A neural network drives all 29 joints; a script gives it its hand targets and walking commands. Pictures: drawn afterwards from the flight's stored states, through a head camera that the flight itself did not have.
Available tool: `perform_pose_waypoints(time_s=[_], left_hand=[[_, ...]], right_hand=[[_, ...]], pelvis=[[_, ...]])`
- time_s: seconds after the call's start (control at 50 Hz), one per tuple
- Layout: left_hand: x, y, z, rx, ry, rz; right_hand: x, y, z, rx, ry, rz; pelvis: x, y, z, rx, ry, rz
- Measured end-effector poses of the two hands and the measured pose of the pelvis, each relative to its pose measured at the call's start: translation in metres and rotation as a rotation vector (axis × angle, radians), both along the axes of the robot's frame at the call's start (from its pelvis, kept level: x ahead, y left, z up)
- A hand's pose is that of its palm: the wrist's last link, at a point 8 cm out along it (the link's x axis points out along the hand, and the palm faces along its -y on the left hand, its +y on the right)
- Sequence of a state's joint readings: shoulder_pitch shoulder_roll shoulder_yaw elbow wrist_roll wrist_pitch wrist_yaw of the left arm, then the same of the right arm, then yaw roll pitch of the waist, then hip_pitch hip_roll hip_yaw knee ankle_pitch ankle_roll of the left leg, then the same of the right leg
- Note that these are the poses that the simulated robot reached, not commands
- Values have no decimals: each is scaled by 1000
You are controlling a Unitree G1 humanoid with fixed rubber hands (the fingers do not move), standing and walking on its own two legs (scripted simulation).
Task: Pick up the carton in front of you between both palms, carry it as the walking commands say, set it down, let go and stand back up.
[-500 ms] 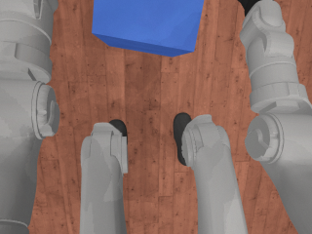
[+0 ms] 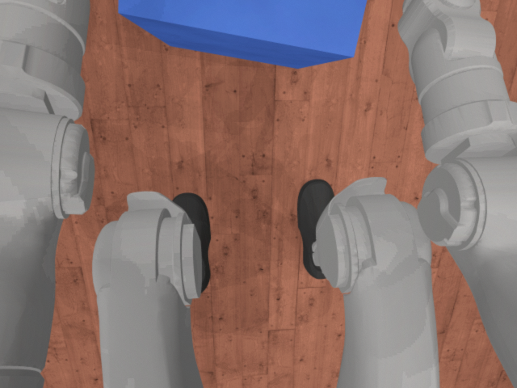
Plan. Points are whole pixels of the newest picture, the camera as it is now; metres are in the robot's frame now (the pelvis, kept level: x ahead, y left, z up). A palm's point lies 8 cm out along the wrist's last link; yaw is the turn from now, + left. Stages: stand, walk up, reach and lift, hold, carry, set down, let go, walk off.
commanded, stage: reach and lift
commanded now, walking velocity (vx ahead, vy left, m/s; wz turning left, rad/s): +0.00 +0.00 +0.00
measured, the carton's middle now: out of the picture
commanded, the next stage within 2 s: none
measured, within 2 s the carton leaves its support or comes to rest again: leaves its support in 0.62 s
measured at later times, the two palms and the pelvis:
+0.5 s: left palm out of the picture +0.58 +0.16 -0.17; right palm out of the picture +0.55 -0.15 -0.17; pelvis -0.01 +0.00 +0.00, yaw +1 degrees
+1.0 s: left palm out of the picture +0.52 +0.16 +0.00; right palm out of the picture +0.50 -0.14 +0.00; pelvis -0.01 -0.01 +0.07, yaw +3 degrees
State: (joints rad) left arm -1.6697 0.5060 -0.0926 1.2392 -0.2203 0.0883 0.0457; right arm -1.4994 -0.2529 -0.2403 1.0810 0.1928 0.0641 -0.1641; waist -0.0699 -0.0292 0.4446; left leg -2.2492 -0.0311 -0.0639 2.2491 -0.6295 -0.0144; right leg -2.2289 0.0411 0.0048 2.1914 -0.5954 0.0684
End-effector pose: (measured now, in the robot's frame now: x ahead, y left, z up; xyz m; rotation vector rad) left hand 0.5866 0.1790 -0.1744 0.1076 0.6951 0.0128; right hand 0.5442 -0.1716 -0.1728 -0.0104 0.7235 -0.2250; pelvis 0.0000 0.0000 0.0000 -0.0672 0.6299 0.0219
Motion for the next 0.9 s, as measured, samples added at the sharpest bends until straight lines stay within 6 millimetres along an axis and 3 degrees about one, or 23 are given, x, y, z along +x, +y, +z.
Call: perform_pose_waypoints(time_s=[0.18, 0.3, 0.56, 0.66, 0.74, 0.9], left_hand=[[-7, -8, 6, -10, 18, -6], [-8, -21, 6, -21, 24, -29], [-10, -22, 6, -40, 58, -50], [-18, -23, 11, -32, 47, -19], [-25, -23, 39, -30, 17, 22], [-47, -17, 135, -58, -11, 76]], right_hand=[[-7, 3, 5, 12, 9, 5], [-3, 27, 4, 46, 3, 39], [4, 21, 9, 50, 39, 39], [2, 24, 21, 46, 23, 7], [-4, 29, 48, 42, -13, -30], [-24, 35, 134, 65, -47, -12]], pelvis=[[-7, -1, 3, 2, -2, -1], [-12, -1, 7, 2, -19, 1], [-2, 4, -2, 4, -6, 7], [3, 4, 0, 7, 25, 9], [3, 2, 7, 12, 55, 14], [-4, -5, 44, 16, 106, 31]])
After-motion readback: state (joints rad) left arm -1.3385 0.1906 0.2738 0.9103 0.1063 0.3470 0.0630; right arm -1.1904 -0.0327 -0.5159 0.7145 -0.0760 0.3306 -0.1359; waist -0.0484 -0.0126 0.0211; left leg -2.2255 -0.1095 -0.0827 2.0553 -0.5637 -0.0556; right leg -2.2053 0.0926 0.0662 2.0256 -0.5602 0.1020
